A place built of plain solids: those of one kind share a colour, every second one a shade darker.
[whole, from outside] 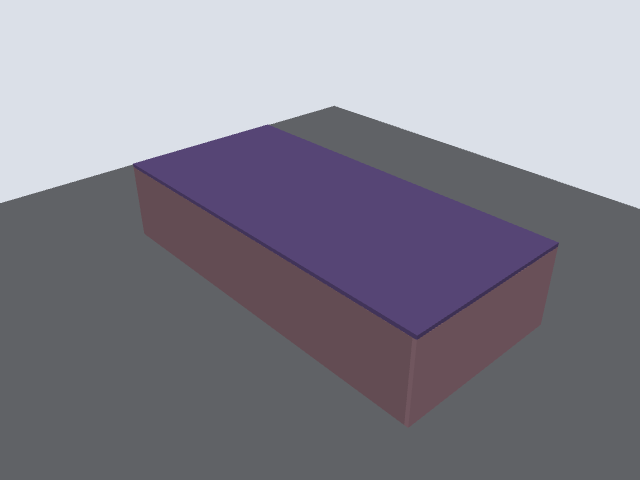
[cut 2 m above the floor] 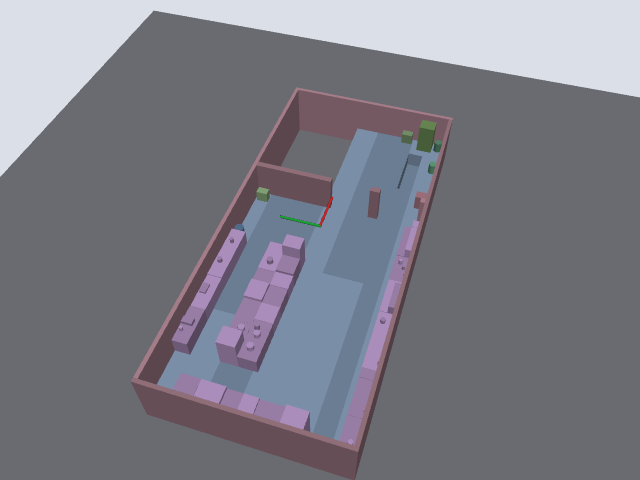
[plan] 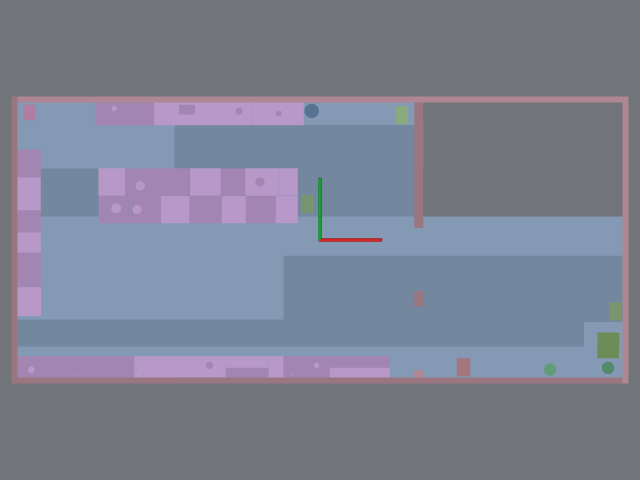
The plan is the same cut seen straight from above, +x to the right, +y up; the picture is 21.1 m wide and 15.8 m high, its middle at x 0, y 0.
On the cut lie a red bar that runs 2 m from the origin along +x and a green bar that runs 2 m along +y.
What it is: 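The back of house of a large kitchen; an old cooking hall and a later wing, as decades of use have left them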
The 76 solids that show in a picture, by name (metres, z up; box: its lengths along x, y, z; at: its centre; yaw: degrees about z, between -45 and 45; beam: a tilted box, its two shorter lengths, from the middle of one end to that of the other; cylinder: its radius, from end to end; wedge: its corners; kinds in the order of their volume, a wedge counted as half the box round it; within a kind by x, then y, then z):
{
 "floor_1": {"box": [5.18, 1.43, 1.11], "at": [-7.38, 3.07, 0.51]},
 "floor_2": {"box": [5.78, 2.1, 1.11], "at": [-7.08, -1.57, 0.51]},
 "floor_3": {"box": [0.91, 1.43, 1.11], "at": [-4.35, 3.07, 0.51]},
 "floor_4": {"box": [13.37, 1.6, 1.11], "at": [-3.28, 1.56, 0.51]},
 "floor_5": {"box": [13.37, 0.76, 1.11], "at": [-3.28, 4.15, 0.51]},
 "floor_6": {"box": [3.01, 2.1, 1.11], "at": [-2.69, -1.57, 0.51]},
 "floor_7": {"box": [15.66, 0.82, 1.11], "at": [-2.14, -3.1, 0.51]},
 "floor_8": {"box": [7.31, 1.43, 1.11], "at": [-0.25, 3.07, 0.51]},
 "floor_9": {"box": [19.94, 1.03, 1.11], "at": [0.0, -4.02, 0.51]},
 "floor_10": {"box": [19.94, 0.1, 1.11], "at": [0.0, -2.65, 0.51]},
 "floor_11": {"box": [19.94, 1.3, 1.11], "at": [0.0, 0.12, 0.51]},
 "floor_12": {"box": [11.17, 2.1, 1.11], "at": [4.38, -1.57, 0.51]},
 "floor_13": {"box": [3.02, 0.82, 0.26], "at": [7.19, -3.1, 0.08]},
 "floor_14": {"box": [1.28, 0.82, 1.11], "at": [9.33, -3.1, 0.51]},
 "wall_1": {"box": [0.2, 9.45, 4.29], "at": [-10.06, 0.0, 2.1]},
 "wall_2": {"box": [19.92, 0.2, 4.29], "at": [0.0, -4.62, 2.1]},
 "wall_3": {"box": [19.92, 0.2, 4.29], "at": [0.0, 4.62, 2.1]},
 "wall_4": {"box": [0.3, 0.24, 3.18], "at": [3.25, -4.41, 2.65]},
 "wall_5": {"box": [0.3, 0.51, 3.18], "at": [3.25, -1.94, 2.65]},
 "wall_6": {"box": [0.3, 4.12, 3.18], "at": [3.25, 2.46, 2.65]},
 "wall_7": {"box": [0.2, 9.45, 4.29], "at": [10.06, 0.0, 2.1]},
 "roof_1": {"box": [20.32, 9.45, 0.2], "at": [0.0, 0.0, 4.34]},
 "unit_1": {"box": [0.77, 0.96, 2.0], "at": [-9.57, -2.03, 2.06]},
 "unit_2": {"box": [0.77, 1.13, 1.76], "at": [-9.57, -0.98, 1.94]},
 "unit_3": {"box": [0.77, 0.66, 1.85], "at": [-9.57, -0.09, 1.99]},
 "unit_4": {"box": [0.77, 0.73, 1.83], "at": [-9.57, 0.61, 1.98]},
 "unit_5": {"box": [0.77, 1.09, 2.07], "at": [-9.57, 1.52, 2.1]},
 "unit_6": {"box": [0.77, 0.91, 2.05], "at": [-9.57, 2.52, 2.09]},
 "unit_7": {"box": [1.59, 0.7, 0.87], "at": [-9.16, -4.17, 1.5]},
 "unit_8": {"box": [1.77, 0.7, 0.88], "at": [-7.48, -4.17, 1.5]},
 "unit_9": {"box": [0.87, 0.91, 1.67], "at": [-6.85, 1.91, 1.9]},
 "unit_10": {"box": [0.98, 0.91, 0.9], "at": [-6.8, 1.0, 1.51]},
 "unit_11": {"cylinder": 0.16, "from": [-6.71, 1.04, 1.96], "to": [-6.71, 1.04, 2.24]},
 "unit_12": {"box": [1.94, 0.75, 0.9], "at": [-6.42, 4.15, 1.51]},
 "unit_13": {"box": [0.47, 0.7, 0.89], "at": [-6.36, -4.17, 1.51]},
 "unit_14": {"box": [0.32, 0.53, 0.19], "at": [-6.31, 4.22, 2.05]},
 "unit_15": {"cylinder": 0.15, "from": [-6.02, 1.0, 1.93], "to": [-6.02, 1.0, 2.19]},
 "unit_16": {"box": [0.89, 0.91, 0.87], "at": [-5.97, 1.91, 1.5]},
 "unit_17": {"cylinder": 0.15, "from": [-5.92, 1.79, 1.93], "to": [-5.92, 1.79, 2.15]},
 "unit_18": {"box": [1.07, 0.91, 0.87], "at": [-5.77, 1.0, 1.5]},
 "unit_19": {"cylinder": 0.12, "from": [-5.65, 1.14, 1.93], "to": [-5.65, 1.14, 2.24]},
 "unit_20": {"box": [1.49, 0.7, 0.9], "at": [-5.38, -4.17, 1.51]},
 "unit_21": {"box": [1.25, 0.91, 0.87], "at": [-4.91, 1.91, 1.5]},
 "unit_22": {"box": [0.93, 0.91, 0.88], "at": [-4.77, 1.0, 1.5]},
 "unit_23": {"box": [1.89, 0.75, 0.86], "at": [-4.51, 4.15, 1.49]},
 "unit_24": {"box": [0.53, 0.32, 0.1], "at": [-4.38, 4.29, 1.97]},
 "unit_25": {"box": [1.53, 0.7, 0.88], "at": [-3.87, -4.17, 1.5]},
 "unit_26": {"box": [1.02, 0.91, 1.03], "at": [-3.78, 1.91, 1.58]},
 "unit_27": {"box": [1.06, 0.91, 0.87], "at": [-3.77, 1.0, 1.5]},
 "unit_28": {"cylinder": 0.12, "from": [-3.63, -4.12, 1.94], "to": [-3.63, -4.12, 2.16]},
 "unit_29": {"box": [1.32, 0.75, 0.9], "at": [-2.91, 4.15, 1.51]},
 "unit_30": {"box": [0.81, 0.91, 0.87], "at": [-2.86, 1.91, 1.5]},
 "unit_31": {"box": [0.8, 0.91, 0.89], "at": [-2.84, 1.0, 1.51]},
 "unit_32": {"box": [1.42, 0.32, 0.5], "at": [-2.4, -4.36, 2.21]},
 "unit_33": {"box": [1.42, 0.7, 0.9], "at": [-2.4, -4.17, 1.51]},
 "unit_34": {"cylinder": 0.15, "from": [-1.98, 1.91, 1.95], "to": [-1.98, 1.91, 2.2]},
 "unit_35": {"box": [0.98, 0.91, 1.03], "at": [-1.95, 1.0, 1.58]},
 "unit_36": {"box": [1.09, 0.91, 0.89], "at": [-1.91, 1.91, 1.5]},
 "unit_37": {"box": [0.48, 0.7, 0.87], "at": [-1.45, -4.17, 1.5]},
 "unit_38": {"box": [1.72, 0.75, 0.89], "at": [-1.39, 4.15, 1.51]},
 "unit_39": {"box": [0.73, 0.91, 1.75], "at": [-1.09, 1.0, 1.94]},
 "unit_40": {"box": [0.64, 0.91, 0.87], "at": [-1.05, 1.91, 1.5]},
 "unit_41": {"box": [1.53, 0.7, 0.87], "at": [-0.45, -4.17, 1.5]},
 "unit_42": {"box": [1.54, 0.32, 0.55], "at": [1.09, -4.36, 2.23]},
 "unit_43": {"box": [1.54, 0.7, 0.9], "at": [1.09, -4.17, 1.51]},
 "unit_44": {"box": [0.44, 0.32, 0.59], "at": [2.08, -4.36, 2.23]},
 "unit_45": {"box": [0.44, 0.7, 0.88], "at": [2.08, -4.17, 1.5]},
 "cage_1": {"box": [0.72, 0.85, 1.7], "at": [9.49, -3.47, 1.91], "yaw": -0.6},
 "crate_1": {"box": [0.4, 0.6, 0.93], "at": [-0.41, 1.19, 1.53]},
 "crate_2": {"box": [0.4, 0.6, 0.62], "at": [2.69, 4.11, 1.37]},
 "crate_3": {"box": [0.4, 0.6, 0.62], "at": [9.72, -2.34, 1.37]},
 "carton_1": {"box": [0.45, 0.6, 0.86], "at": [4.72, -4.18, 1.49]},
 "keg_1": {"cylinder": 0.2, "from": [7.58, -4.26, 1.06], "to": [7.58, -4.26, 1.66]},
 "keg_2": {"cylinder": 0.2, "from": [9.48, -4.21, 1.06], "to": [9.48, -4.21, 1.66]},
 "bin_1": {"cylinder": 0.24, "from": [-0.27, 4.25, 1.06], "to": [-0.27, 4.25, 1.85]},
 "bucket_1": {"box": [0.38, 0.52, 0.49], "at": [-9.56, 4.2, 1.31]}
}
